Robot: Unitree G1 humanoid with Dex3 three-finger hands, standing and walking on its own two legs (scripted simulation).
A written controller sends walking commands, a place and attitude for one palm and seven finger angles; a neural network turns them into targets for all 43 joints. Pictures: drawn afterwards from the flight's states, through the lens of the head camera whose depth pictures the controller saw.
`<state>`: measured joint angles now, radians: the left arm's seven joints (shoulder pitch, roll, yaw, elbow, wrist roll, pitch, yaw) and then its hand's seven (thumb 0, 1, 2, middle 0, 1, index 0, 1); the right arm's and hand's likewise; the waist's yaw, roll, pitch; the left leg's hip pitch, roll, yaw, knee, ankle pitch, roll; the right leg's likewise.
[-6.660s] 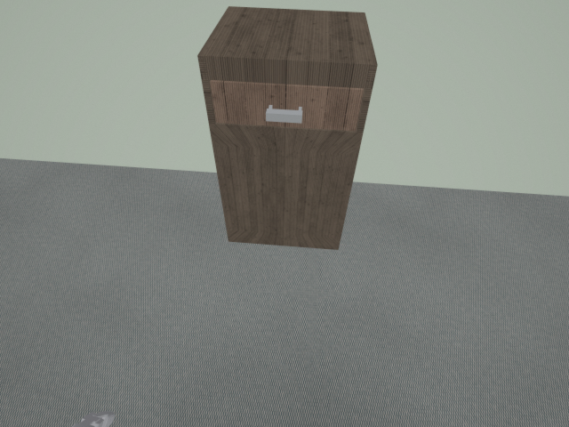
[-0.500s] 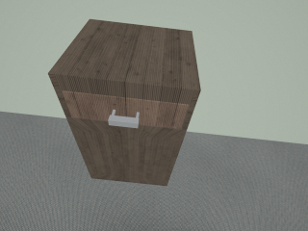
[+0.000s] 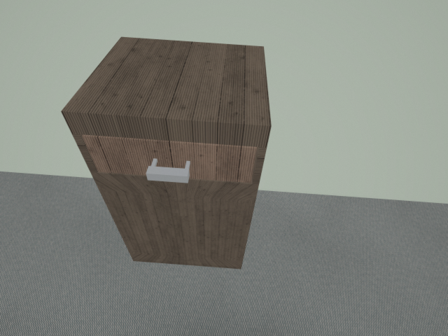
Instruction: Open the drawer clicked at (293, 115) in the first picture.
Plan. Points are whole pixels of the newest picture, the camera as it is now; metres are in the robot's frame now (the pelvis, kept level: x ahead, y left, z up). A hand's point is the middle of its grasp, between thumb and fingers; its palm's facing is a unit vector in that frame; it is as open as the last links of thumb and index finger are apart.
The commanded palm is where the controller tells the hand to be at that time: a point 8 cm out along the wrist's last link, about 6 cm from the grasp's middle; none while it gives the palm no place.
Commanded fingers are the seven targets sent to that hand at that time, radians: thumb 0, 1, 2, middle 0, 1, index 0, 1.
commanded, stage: come to a stop and stand still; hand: left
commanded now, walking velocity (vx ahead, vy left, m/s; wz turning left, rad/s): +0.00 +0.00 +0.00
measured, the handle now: (169, 168) +0.54 +0.17 -0.07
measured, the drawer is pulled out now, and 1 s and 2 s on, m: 0.00 0.00 0.00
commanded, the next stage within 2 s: look again from close up in 0.64 s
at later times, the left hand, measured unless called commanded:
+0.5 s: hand out of the picture +0.00 +0.19 -0.17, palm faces +0.03 -0.98 -0.18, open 7.4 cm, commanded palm none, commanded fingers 0.00 0.90 0.90 -0.20 -0.30 -0.20 -0.30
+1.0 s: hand out of the picture -0.04 +0.18 -0.17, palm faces +0.03 -0.99 -0.15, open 7.4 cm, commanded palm none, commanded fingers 0.00 0.90 0.90 -0.20 -0.30 -0.20 -0.30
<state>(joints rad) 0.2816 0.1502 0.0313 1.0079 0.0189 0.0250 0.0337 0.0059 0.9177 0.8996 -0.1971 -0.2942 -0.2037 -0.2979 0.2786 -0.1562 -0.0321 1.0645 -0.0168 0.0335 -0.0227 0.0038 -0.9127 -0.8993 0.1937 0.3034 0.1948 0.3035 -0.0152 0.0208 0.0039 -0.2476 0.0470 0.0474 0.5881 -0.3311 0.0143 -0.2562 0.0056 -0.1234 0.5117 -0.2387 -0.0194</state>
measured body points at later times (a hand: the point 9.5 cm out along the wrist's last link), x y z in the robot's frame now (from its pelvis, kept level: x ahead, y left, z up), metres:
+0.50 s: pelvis -0.01 +0.02 +0.00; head -0.03 +0.03 +0.45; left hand +0.00 +0.24 -0.16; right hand +0.01 -0.21 -0.15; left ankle +0.00 +0.10 -0.73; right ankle +0.02 -0.11 -0.73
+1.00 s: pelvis -0.01 +0.03 +0.01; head -0.03 +0.04 +0.46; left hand -0.04 +0.23 -0.16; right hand -0.03 -0.18 -0.15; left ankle +0.00 +0.10 -0.73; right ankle +0.02 -0.11 -0.73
